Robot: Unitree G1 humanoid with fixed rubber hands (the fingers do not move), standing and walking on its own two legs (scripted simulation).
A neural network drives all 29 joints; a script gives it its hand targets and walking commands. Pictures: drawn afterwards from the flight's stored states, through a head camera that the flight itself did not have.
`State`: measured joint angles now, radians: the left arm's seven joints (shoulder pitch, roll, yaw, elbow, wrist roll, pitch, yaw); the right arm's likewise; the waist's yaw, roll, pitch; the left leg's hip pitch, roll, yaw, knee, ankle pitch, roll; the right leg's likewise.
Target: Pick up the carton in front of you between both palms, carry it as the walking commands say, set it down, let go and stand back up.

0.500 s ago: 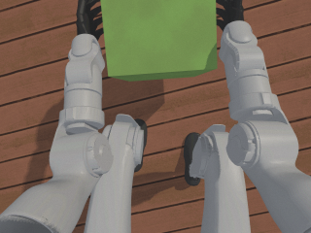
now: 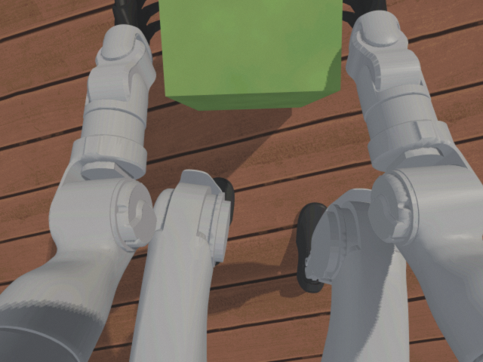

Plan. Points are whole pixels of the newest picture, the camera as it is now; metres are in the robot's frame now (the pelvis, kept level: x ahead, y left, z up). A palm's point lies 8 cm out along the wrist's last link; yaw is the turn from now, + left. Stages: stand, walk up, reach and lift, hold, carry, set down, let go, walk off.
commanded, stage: set down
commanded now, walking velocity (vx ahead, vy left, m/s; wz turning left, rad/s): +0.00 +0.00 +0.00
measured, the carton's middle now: (248, 37) +0.52 +0.08 -0.23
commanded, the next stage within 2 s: none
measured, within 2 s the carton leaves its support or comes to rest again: rests again in 0.50 s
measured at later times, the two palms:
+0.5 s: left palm (129, 30) +0.50 +0.24 -0.16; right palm (358, 19) +0.54 -0.07 -0.17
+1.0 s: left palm (130, 55) +0.47 +0.25 -0.20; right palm (389, 36) +0.53 -0.13 -0.20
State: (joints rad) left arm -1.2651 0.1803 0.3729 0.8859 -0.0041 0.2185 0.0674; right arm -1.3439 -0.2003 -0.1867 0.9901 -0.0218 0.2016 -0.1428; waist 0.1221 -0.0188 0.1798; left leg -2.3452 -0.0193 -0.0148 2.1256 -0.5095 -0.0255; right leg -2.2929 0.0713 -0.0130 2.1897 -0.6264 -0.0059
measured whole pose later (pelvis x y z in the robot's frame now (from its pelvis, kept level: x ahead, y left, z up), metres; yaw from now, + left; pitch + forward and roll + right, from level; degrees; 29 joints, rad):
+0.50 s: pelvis -0.01 +0.00 -0.01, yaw +0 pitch +38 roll +1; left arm -1.34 0.26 0.47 1.01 0.05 0.17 -0.01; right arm -1.44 -0.18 -0.24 1.05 -0.11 0.18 -0.05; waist 0.10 0.00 0.28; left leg -2.32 -0.01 0.00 2.15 -0.50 -0.02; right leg -2.28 0.08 0.00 2.23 -0.61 -0.01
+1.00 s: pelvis -0.01 +0.00 -0.01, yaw +0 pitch +35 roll +2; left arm -1.36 0.33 0.31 1.19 -0.15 0.00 0.07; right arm -1.44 -0.38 -0.03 1.15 0.10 0.07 -0.08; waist 0.10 0.02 0.41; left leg -2.27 -0.01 0.02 2.17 -0.51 -0.01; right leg -2.23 0.08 0.02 2.25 -0.63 0.02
